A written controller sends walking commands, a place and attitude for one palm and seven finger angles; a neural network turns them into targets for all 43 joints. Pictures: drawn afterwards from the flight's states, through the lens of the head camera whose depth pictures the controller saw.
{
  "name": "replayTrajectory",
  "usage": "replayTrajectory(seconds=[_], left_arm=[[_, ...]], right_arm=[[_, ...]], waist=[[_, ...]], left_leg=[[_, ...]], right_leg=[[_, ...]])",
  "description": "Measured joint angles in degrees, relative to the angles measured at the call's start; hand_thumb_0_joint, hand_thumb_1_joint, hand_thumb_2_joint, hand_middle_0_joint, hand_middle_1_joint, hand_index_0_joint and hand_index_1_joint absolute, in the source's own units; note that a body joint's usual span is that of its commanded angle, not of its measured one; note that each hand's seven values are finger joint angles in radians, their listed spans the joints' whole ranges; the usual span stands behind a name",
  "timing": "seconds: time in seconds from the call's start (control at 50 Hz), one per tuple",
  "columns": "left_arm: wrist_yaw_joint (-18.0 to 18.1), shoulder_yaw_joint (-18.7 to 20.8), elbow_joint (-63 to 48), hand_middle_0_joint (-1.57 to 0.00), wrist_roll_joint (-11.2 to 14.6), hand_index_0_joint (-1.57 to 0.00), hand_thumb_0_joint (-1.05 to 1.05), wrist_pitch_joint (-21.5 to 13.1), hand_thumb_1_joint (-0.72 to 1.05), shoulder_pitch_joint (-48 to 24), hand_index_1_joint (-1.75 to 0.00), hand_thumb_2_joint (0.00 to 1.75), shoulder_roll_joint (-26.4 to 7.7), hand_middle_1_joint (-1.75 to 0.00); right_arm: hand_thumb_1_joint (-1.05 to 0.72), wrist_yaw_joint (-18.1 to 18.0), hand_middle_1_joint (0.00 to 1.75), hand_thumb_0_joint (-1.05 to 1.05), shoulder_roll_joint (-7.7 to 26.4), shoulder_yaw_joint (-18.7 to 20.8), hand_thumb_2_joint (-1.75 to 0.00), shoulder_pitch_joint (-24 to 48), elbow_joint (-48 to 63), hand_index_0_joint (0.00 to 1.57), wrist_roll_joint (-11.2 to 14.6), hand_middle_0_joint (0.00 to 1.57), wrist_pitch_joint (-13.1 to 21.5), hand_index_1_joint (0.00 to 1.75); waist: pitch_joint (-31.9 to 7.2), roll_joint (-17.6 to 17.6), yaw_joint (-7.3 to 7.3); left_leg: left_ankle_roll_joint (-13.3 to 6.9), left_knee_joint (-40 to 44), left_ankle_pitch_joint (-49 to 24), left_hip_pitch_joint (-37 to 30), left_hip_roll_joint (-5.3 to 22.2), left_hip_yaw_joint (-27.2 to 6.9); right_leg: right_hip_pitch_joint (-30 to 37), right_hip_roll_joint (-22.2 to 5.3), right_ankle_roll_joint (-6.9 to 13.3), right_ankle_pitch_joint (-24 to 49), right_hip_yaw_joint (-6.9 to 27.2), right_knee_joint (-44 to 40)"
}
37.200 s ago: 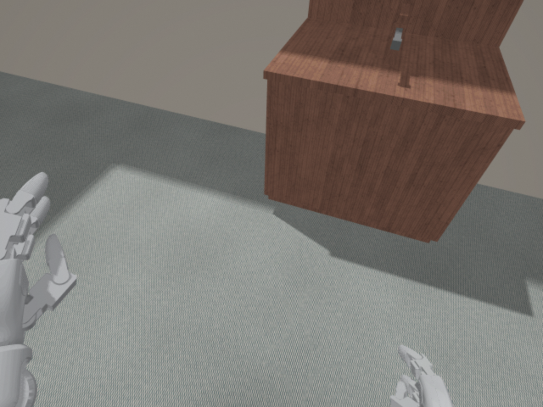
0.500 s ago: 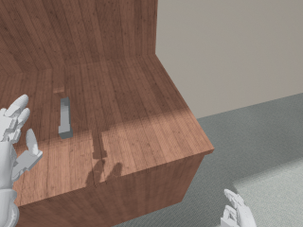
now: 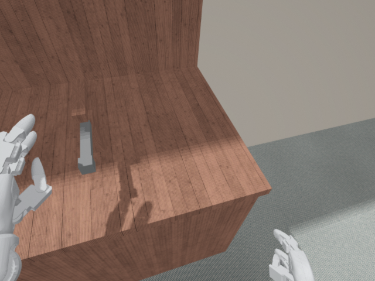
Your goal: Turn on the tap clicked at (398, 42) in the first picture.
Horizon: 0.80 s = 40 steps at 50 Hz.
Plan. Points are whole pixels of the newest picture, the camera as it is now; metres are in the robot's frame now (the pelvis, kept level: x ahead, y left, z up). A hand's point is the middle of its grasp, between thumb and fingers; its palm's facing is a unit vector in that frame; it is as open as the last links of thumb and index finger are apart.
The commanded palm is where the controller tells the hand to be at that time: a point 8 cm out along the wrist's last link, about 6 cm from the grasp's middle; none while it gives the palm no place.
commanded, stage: come to a stop and stand still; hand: left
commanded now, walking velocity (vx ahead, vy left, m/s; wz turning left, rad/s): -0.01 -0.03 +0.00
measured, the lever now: (87, 165) +0.32 +0.25 +0.07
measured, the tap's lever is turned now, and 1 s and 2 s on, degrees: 0 0 0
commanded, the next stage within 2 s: look again from close up in 0.90 s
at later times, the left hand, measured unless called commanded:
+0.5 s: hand (28, 186) +0.22 +0.28 +0.15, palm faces +0.36 -0.84 -0.42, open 7.4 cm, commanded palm +0.16 +0.30 +0.17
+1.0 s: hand (31, 184) +0.22 +0.27 +0.16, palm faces +0.34 -0.86 -0.39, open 7.4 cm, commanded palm +0.16 +0.31 +0.17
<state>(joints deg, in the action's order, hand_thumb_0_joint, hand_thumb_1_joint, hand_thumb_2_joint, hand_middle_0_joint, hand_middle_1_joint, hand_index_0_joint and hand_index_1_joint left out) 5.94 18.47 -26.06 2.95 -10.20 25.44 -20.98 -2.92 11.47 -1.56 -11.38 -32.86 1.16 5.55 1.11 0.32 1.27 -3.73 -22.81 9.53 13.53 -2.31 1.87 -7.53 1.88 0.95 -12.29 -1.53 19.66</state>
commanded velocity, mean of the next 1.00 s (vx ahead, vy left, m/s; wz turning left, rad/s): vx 0.00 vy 0.00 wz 0.00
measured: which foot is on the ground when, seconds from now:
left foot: down 0.00-1.00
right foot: down 0.00-1.00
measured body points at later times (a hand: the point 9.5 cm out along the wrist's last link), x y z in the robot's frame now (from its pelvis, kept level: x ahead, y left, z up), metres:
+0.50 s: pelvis -0.01 +0.02 +0.00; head +0.03 +0.05 +0.44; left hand +0.20 +0.32 +0.17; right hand +0.16 -0.21 -0.08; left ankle +0.03 +0.07 -0.74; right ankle -0.02 -0.11 -0.74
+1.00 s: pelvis +0.00 +0.03 +0.00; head +0.03 +0.05 +0.44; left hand +0.19 +0.31 +0.18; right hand +0.18 -0.19 -0.07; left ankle +0.03 +0.07 -0.74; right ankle -0.02 -0.11 -0.74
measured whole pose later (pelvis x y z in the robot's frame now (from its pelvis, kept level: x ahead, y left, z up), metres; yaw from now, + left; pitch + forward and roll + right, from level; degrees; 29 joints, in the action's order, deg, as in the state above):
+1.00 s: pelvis +0.00 +0.03 +0.00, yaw +0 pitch +1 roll -2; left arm 4.7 20.4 -28.8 2.0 -14.2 24.1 -21.9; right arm -1.6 10.9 -1.7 -11.0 -32.2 0.5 7.1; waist 3.7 1.7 1.8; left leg -5.4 -24.4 10.1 15.5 -3.7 2.7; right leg -9.4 0.4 -1.0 -12.7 -1.0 21.3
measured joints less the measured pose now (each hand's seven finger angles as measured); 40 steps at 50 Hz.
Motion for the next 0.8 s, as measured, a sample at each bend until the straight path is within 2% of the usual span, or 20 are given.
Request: replayTrajectory(seconds=[0.06, 0.08, 0.1, 0.14, 0.18, 0.22, 0.28, 0.32, 0.36, 0.46, 0.52, 0.64, 0.7, 0.8], left_arm=[[0.02, 0.07, -0.47, -0.21, -0.01, -0.21, 0.01, -0.06, 0.89, -0.06, -0.30, 0.90, -0.16, -0.30], [-1.19, 0.93, -0.03, -0.21, -2.42, -0.21, 0.01, 0.08, 0.89, -2.91, -0.30, 0.90, -2.06, -0.30], [-2.21, 2.45, 2.24, -0.22, -3.44, -0.21, 0.01, -1.53, 0.89, -7.30, -0.30, 0.90, -4.69, -0.30], [-2.19, 5.98, 6.62, -0.22, -2.46, -0.21, 0.01, -3.12, 0.89, -13.88, -0.30, 0.90, -7.40, -0.30], [-1.60, 8.43, 8.28, -0.21, -1.06, -0.21, 0.01, -2.99, 0.89, -16.05, -0.30, 0.90, -6.93, -0.30], [-1.12, 8.49, 6.52, -0.21, 0.02, -0.21, 0.01, -3.02, 0.89, -13.42, -0.30, 0.90, -4.59, -0.30], [-1.83, 3.76, 1.55, -0.20, 0.07, -0.20, 0.01, -3.44, 0.90, -5.45, -0.30, 0.90, -0.41, -0.30], [-2.76, 0.61, -0.44, -0.20, -0.51, -0.20, 0.01, -3.91, 0.90, -0.76, -0.30, 0.90, 0.42, -0.30], [-3.38, -0.48, -0.60, -0.21, -0.77, -0.21, 0.01, -4.37, 0.89, 1.84, -0.30, 0.90, -0.47, -0.30], [-2.76, 3.26, 1.94, -0.22, -0.71, -0.22, 0.01, -4.23, 0.89, -0.61, -0.30, 0.90, -3.73, -0.30], [-1.62, 5.08, 1.32, -0.22, -0.66, -0.22, 0.01, -4.33, 0.89, -3.76, -0.30, 0.90, -3.15, -0.30], [-0.94, 2.93, -2.68, -0.21, -1.26, -0.21, 0.01, -5.91, 0.89, -3.28, -0.30, 0.90, -0.20, -0.30], [-1.47, 1.89, -1.78, -0.21, -1.39, -0.21, 0.01, -5.73, 0.89, -2.11, -0.30, 0.90, -0.48, -0.30], [-1.81, 2.50, 0.83, -0.21, -1.11, -0.21, 0.01, -4.21, 0.89, -1.97, -0.30, 0.90, -1.70, -0.30]], right_arm=[[-0.91, -0.04, 0.30, 0.02, -0.17, -0.13, -0.90, 0.12, 0.04, 0.21, -0.07, 0.20, 0.01, 0.30], [-0.91, 0.01, 0.30, 0.02, -0.18, 0.28, -0.90, -0.65, 0.64, 0.21, -0.63, 0.20, 0.69, 0.30], [-0.91, 0.09, 0.30, 0.02, -0.25, 0.28, -0.90, -0.92, 0.37, 0.21, -0.88, 0.20, 1.51, 0.30], [-0.91, 1.17, 0.30, 0.02, -0.53, 0.14, -0.90, 0.19, -0.61, 0.21, -0.53, 0.20, 1.55, 0.30], [-0.91, 2.32, 0.30, 0.02, -0.38, 0.24, -0.90, 0.85, -0.55, 0.21, -0.19, 0.20, 1.72, 0.30], [-0.91, 3.43, 0.30, 0.02, 0.03, 0.62, -0.90, 0.95, -0.06, 0.21, 0.25, 0.20, 2.04, 0.30], [-0.91, 4.06, 0.30, 0.02, 0.56, 1.17, -0.90, 0.27, 0.53, 0.21, 0.44, 0.20, 2.29, 0.30], [-0.91, 3.61, 0.30, 0.02, 0.46, 1.16, -0.90, -0.30, 0.40, 0.21, 0.35, 0.20, 2.16, 0.30], [-0.91, 2.74, 0.30, 0.02, 0.07, 0.97, -0.90, -0.92, 0.22, 0.21, 0.21, 0.20, 1.74, 0.30], [-0.91, 0.98, 0.30, 0.02, -0.49, 0.37, -0.90, -2.12, -0.05, 0.21, -0.11, 0.20, 1.61, 0.30], [-0.91, 1.05, 0.30, 0.02, -0.12, 0.26, -0.90, -2.02, -0.32, 0.21, -0.23, 0.20, 2.61, 0.30], [-0.91, 1.89, 0.30, 0.02, -0.13, 0.23, -0.90, -0.29, -0.54, 0.21, -0.55, 0.20, 3.66, 0.30], [-0.91, 1.83, 0.30, 0.02, -0.72, 0.08, -0.90, 0.47, -0.03, 0.21, -0.57, 0.20, 3.08, 0.30], [-0.91, 1.40, 0.30, 0.02, -1.39, -0.36, -0.90, 1.11, 0.78, 0.21, -0.56, 0.20, 2.04, 0.30]], waist=[[0.25, 0.13, -0.04], [0.53, 0.16, 0.95], [0.82, 0.58, 1.89], [1.87, 1.26, 2.45], [2.23, 0.91, 2.09], [2.06, 0.09, 1.19], [1.34, -0.89, -0.18], [0.99, -0.62, -0.77], [0.89, 0.23, -1.09], [1.96, 2.30, -0.14], [2.79, 2.35, 0.65], [2.27, 1.44, 0.68], [1.71, 1.11, 0.34], [1.88, 1.10, 0.05]], left_leg=[[-0.09, 0.17, -0.08, -0.05, -0.17, -0.04], [-0.08, -0.83, 0.13, 1.01, 0.04, -0.26], [-0.07, -1.77, 0.29, 2.25, 0.12, -0.48], [0.10, -2.49, 0.26, 3.15, 0.20, -0.36], [0.02, -3.21, 0.55, 3.57, 0.42, 0.36], [-0.38, -3.61, 1.01, 3.49, 0.50, 1.32], [-0.99, -3.66, 1.58, 2.90, 0.28, 2.37], [-1.11, -3.50, 1.78, 2.50, 0.09, 2.64], [-1.19, -3.33, 1.76, 2.33, -0.12, 2.45], [-1.39, -3.46, 1.45, 2.76, -0.44, 1.25], [-1.56, -3.67, 1.39, 3.00, -0.61, 0.75], [-1.96, -3.05, 1.37, 2.66, -1.05, 1.15], [-1.94, -2.62, 1.35, 2.40, -1.20, 1.42], [-1.94, -2.06, 1.03, 2.17, -1.33, 1.36]], right_leg=[[0.02, -0.16, -0.11, -0.03, -0.05, -0.04], [-0.64, 0.04, -0.16, -0.07, -0.32, 0.32], [-1.82, 0.13, -0.08, -0.26, -0.59, 1.23], [-3.21, 0.15, 0.24, -0.64, -0.53, 2.84], [-3.96, 0.26, 0.11, -0.80, 0.17, 3.80], [-4.21, 0.24, -0.37, -0.93, 1.13, 4.30], [-3.93, -0.06, -1.03, -1.21, 2.18, 4.50], [-3.62, -0.26, -1.23, -1.37, 2.46, 4.43], [-3.39, -0.45, -1.29, -1.50, 2.27, 4.36], [-3.18, -0.65, -1.21, -1.41, 1.01, 3.98], [-2.94, -0.78, -1.34, -1.16, 0.48, 3.51], [-2.58, -1.25, -1.97, -0.89, 0.89, 2.65], [-2.46, -1.42, -2.17, -0.86, 1.17, 2.40], [-2.29, -1.53, -2.19, -0.71, 1.11, 2.03]])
